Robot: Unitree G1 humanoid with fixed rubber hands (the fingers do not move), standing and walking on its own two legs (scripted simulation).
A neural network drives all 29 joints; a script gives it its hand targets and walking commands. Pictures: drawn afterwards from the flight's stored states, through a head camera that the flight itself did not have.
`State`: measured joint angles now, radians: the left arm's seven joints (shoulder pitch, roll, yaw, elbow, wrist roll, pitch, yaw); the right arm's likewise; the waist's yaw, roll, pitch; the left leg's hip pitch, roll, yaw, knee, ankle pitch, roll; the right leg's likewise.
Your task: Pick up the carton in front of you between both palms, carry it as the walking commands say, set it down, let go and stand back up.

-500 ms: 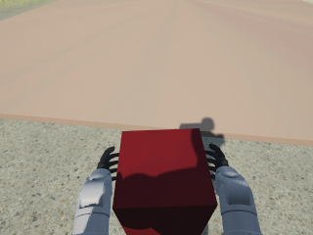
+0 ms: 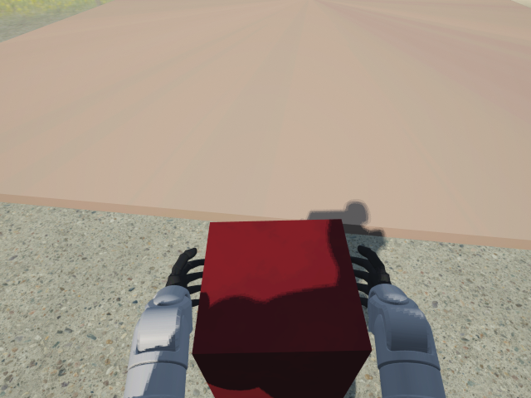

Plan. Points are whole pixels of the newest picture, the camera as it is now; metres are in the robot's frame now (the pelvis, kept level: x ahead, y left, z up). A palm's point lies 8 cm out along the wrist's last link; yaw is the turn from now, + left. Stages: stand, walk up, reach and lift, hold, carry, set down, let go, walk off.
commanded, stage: carry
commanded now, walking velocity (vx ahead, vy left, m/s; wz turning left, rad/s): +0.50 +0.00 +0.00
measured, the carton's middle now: (277, 315) +0.29 +0.00 -0.02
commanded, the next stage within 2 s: none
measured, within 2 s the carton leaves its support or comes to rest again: neither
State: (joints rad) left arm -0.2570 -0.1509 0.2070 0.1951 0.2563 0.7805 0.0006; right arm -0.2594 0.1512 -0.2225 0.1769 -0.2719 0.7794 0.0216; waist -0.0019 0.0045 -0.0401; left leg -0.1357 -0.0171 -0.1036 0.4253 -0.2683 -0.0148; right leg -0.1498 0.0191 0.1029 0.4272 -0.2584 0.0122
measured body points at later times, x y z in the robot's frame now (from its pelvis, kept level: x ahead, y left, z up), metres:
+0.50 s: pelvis +0.18 +0.00 -0.01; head +0.18 -0.01 +0.44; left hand +0.42 +0.15 +0.07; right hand +0.42 -0.15 +0.07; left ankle +0.05 +0.10 -0.74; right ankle +0.14 -0.10 -0.70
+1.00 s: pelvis +0.47 -0.03 +0.00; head +0.46 -0.06 +0.45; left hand +0.69 +0.13 +0.09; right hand +0.72 -0.17 +0.08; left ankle +0.63 +0.13 -0.68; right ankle +0.33 -0.08 -0.74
